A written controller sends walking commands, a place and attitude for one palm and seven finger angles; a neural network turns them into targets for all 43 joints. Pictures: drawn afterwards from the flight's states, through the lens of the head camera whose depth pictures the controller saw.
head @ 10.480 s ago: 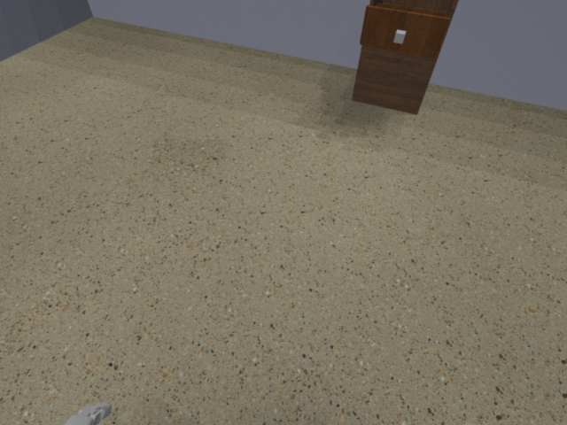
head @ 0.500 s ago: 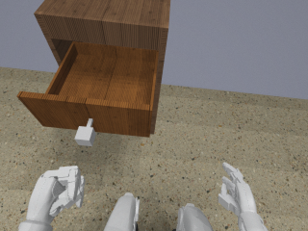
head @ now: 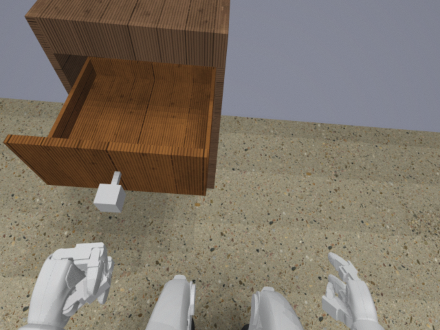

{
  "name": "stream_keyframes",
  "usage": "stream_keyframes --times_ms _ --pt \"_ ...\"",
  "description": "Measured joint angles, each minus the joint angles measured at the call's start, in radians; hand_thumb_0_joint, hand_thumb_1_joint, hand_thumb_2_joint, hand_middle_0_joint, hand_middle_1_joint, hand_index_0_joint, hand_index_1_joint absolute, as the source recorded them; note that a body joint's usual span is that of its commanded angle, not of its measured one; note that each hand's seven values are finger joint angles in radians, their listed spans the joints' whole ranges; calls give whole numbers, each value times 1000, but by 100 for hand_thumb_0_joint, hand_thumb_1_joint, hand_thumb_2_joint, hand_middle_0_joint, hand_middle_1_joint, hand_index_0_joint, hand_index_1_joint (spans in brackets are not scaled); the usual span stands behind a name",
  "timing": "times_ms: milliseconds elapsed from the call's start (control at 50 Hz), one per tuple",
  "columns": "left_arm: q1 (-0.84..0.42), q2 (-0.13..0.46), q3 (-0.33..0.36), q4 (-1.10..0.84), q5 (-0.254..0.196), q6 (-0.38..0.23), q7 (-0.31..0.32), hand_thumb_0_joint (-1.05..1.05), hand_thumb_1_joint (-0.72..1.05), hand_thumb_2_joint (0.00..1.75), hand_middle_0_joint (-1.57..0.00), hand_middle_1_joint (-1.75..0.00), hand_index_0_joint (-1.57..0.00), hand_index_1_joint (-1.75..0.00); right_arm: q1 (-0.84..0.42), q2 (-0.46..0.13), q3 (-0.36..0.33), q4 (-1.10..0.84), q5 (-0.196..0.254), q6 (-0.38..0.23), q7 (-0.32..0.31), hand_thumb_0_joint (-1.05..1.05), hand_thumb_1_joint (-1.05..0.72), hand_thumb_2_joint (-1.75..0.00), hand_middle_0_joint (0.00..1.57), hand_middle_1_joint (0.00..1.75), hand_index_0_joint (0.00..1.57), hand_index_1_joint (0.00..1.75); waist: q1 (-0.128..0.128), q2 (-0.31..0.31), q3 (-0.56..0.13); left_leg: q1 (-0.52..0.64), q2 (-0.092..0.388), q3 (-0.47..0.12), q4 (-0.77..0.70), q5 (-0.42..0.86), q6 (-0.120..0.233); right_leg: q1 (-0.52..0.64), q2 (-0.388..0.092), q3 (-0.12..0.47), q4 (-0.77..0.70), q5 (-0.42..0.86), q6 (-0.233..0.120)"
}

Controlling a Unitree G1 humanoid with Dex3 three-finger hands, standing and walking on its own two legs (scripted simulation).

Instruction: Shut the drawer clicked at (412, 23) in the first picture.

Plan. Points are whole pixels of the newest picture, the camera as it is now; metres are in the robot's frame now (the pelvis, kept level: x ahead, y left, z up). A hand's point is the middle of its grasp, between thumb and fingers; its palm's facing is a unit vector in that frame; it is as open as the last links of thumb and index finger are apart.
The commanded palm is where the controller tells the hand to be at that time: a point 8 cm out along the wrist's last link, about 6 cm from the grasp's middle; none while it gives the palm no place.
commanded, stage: raise the hand and make a fist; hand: left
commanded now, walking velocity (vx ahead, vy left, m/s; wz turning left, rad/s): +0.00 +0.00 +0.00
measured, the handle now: (113, 189) +0.38 +0.25 -0.06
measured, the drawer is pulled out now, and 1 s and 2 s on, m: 0.27 0.27 0.26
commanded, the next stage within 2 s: bring the fist close to the handle in 0.06 s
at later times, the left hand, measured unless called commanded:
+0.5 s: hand (112, 268) +0.22 +0.19 +0.00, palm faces -0.01 -1.00 -0.06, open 3.3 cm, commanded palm +0.20 +0.25 +0.01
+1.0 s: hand (129, 249) +0.26 +0.19 -0.04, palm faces -0.04 -1.00 -0.05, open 3.3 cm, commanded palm +0.25 +0.24 -0.04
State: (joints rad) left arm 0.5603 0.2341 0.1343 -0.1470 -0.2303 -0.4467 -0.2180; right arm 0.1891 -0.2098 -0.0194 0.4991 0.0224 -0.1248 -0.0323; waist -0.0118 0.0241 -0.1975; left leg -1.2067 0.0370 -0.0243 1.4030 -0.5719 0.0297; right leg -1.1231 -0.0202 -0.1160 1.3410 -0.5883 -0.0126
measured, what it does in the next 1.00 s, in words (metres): lowers itself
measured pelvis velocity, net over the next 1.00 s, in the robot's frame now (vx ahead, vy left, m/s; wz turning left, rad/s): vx -0.01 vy -0.01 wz -0.02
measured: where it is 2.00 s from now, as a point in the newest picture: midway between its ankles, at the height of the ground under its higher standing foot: outside the picture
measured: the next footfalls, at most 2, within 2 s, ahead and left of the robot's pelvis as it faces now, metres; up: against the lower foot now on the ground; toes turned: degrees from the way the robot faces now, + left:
none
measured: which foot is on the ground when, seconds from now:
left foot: down 0.00-1.00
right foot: down 0.00-1.00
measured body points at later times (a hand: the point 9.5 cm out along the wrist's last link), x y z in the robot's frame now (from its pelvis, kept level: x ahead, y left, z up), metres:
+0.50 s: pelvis +0.00 -0.02 -0.02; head +0.10 +0.00 +0.41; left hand +0.21 +0.25 +0.01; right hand +0.21 -0.26 -0.10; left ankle +0.05 +0.10 -0.60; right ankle +0.03 -0.12 -0.60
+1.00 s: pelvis -0.01 -0.01 -0.06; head +0.12 +0.02 +0.37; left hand +0.26 +0.24 -0.04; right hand +0.18 -0.25 -0.15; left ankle +0.05 +0.10 -0.60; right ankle +0.03 -0.12 -0.60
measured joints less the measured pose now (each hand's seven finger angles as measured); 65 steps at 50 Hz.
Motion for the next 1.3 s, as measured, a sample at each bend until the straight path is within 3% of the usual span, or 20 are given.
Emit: stream_keyframes --times_ms 240,580,1060,1300 --pt "-24 14 59 72 -45 -34 -60 2 90 90 -140 -160 -140 -160 -27 5 4 15 9 -14 -14 1 -90 -89 20 30 20 30 6 4 -5 -5 9 -19 8 -5 -22 -4 11 -17 12 -11 -21" --pt "-204 32 108 214 -70 -43 -125 2 90 90 -140 -160 -140 -160 -51 -16 1 57 4 -33 -11 1 -90 -89 20 30 20 30 1 -3 -9 -126 16 -25 108 -32 -29 -129 14 -20 118 -42 -32" --pt "-396 32 67 301 -15 -41 -39 2 90 90 -140 -160 -140 -160 -53 -44 33 33 -14 6 18 1 -90 -89 20 30 21 30 -11 -5 -24 -311 7 -1 230 -49 -4 -320 -1 6 248 -59 -13" --pt "-448 50 86 309 -24 -22 -46 2 90 90 -140 -160 -140 -160 -59 -52 36 27 -12 43 28 1 -90 -89 20 30 21 30 -16 -2 -16 -366 13 -5 275 -65 -6 -374 4 3 289 -72 -16"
